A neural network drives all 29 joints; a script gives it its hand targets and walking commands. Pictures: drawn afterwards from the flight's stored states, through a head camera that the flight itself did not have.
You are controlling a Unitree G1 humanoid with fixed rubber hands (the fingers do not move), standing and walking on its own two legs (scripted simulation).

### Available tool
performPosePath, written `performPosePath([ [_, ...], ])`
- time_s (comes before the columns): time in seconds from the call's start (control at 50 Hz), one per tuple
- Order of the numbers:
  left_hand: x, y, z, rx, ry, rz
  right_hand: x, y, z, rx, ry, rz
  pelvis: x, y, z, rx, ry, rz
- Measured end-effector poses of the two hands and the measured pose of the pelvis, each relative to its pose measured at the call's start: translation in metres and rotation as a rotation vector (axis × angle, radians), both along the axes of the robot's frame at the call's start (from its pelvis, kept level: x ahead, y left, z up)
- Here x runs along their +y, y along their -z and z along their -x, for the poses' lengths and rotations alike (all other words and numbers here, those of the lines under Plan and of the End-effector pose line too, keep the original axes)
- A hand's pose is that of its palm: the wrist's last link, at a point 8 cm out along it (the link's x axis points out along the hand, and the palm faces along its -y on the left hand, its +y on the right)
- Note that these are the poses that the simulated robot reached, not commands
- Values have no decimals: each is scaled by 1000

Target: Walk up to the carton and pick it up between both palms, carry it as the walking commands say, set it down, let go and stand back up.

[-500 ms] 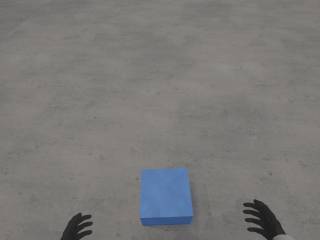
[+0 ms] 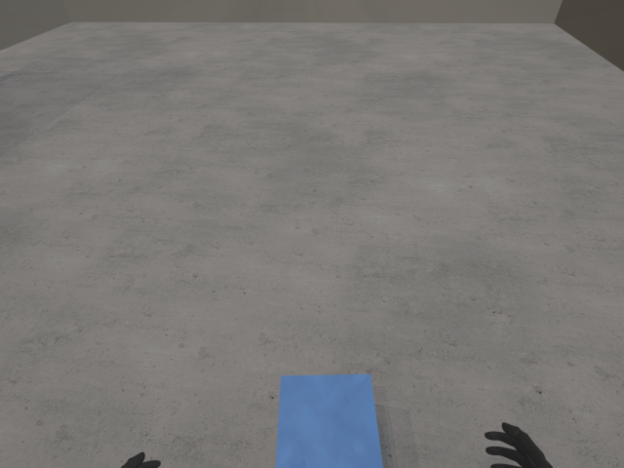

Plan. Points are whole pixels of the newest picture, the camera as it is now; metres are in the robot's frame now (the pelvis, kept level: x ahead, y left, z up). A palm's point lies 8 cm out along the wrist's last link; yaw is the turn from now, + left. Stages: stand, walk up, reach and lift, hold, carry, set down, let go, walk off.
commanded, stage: stand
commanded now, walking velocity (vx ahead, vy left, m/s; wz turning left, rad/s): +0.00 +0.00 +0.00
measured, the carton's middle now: (327, 433) +0.44 -0.01 -0.68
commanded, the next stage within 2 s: none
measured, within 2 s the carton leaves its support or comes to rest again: neither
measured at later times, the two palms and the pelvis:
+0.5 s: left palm out of the picture +0.11 +0.27 -0.08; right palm out of the picture +0.12 -0.27 -0.09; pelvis -0.01 -0.01 +0.00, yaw +0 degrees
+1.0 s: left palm out of the picture +0.05 +0.27 -0.10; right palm out of the picture +0.06 -0.28 -0.10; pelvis -0.03 -0.01 +0.00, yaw +0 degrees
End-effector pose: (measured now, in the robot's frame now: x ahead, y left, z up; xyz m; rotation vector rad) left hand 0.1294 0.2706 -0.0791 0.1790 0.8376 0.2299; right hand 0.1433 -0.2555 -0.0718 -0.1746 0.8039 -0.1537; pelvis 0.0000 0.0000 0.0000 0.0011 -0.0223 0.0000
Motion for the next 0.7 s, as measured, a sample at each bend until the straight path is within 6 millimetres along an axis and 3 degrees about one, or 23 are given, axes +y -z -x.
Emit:
performPosePath([
  [0.38, 4, 3, 15, 16, -27, -30, -13, 11, 17, 27, 43, 19, -5, -1, 2, 5, 0, -7],
  [0.7, 1, 10, 45, 61, -46, -31, -20, 23, 49, 88, 71, 11, -10, -2, 17, -10, 0, -14],
])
